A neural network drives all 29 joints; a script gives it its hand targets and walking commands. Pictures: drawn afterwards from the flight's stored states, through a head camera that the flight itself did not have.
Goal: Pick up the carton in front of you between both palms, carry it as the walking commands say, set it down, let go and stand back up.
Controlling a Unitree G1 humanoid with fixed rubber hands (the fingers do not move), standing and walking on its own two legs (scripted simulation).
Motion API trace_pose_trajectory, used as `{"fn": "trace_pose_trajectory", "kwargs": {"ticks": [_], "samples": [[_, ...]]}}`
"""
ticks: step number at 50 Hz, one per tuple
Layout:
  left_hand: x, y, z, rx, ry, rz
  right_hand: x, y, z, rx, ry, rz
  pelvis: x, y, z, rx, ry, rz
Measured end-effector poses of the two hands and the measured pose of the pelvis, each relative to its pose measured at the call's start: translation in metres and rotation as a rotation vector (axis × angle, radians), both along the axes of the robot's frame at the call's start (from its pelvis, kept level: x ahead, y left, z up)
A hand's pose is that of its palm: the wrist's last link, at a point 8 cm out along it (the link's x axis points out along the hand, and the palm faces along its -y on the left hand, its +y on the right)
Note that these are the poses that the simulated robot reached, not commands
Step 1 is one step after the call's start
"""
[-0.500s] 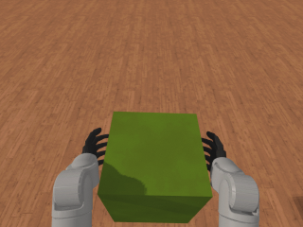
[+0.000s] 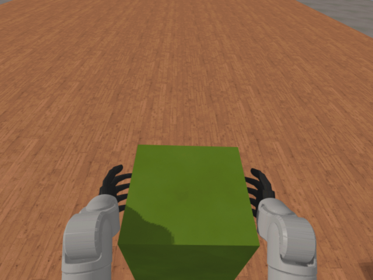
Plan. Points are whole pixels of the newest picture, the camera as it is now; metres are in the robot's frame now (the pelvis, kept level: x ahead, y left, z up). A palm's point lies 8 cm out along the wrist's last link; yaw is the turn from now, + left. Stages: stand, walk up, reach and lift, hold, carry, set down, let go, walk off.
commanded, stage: carry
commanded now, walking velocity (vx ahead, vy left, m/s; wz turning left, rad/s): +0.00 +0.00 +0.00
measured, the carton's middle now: (186, 218) +0.26 +0.00 +0.03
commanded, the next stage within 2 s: hold in 1.30 s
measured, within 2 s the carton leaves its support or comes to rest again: neither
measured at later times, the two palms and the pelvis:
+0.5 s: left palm (107, 218) +0.23 +0.15 +0.08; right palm (261, 220) +0.22 -0.14 +0.08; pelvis -0.03 +0.00 +0.00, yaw +0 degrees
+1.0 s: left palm (113, 217) +0.25 +0.15 +0.05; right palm (255, 220) +0.24 -0.15 +0.04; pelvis -0.05 +0.00 +0.00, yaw +0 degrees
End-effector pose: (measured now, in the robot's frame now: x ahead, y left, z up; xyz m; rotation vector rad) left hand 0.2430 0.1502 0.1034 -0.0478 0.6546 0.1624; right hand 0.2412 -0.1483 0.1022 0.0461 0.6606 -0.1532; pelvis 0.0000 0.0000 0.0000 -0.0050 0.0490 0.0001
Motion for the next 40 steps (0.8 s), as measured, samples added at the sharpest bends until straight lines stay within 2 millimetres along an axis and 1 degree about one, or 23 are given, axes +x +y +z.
{"fn": "trace_pose_trajectory", "kwargs": {"ticks": [9,14,20,31,40], "samples": [[-0.009,0.003,0.0,0.003,0.001,-0.002,-0.009,0.003,-0.001,0.0,0.001,-0.001,-0.007,0.003,0.001,-0.001,-0.009,0.0],[-0.015,0.004,-0.007,0.013,0.026,-0.008,-0.015,0.003,-0.007,-0.009,0.026,0.005,-0.014,0.004,0.003,0.0,-0.017,-0.001],[-0.017,0.004,-0.018,0.03,0.044,-0.017,-0.017,0.004,-0.017,-0.024,0.043,0.015,-0.024,0.004,0.004,0.002,-0.021,-0.002],[-0.015,0.004,-0.038,0.063,0.048,-0.041,-0.015,0.003,-0.038,-0.058,0.047,0.038,-0.038,0.004,0.005,0.005,-0.021,-0.002],[-0.006,0.003,-0.058,0.085,0.039,-0.061,-0.005,0.003,-0.058,-0.078,0.038,0.056,-0.046,0.004,0.005,0.007,-0.021,-0.003]]}}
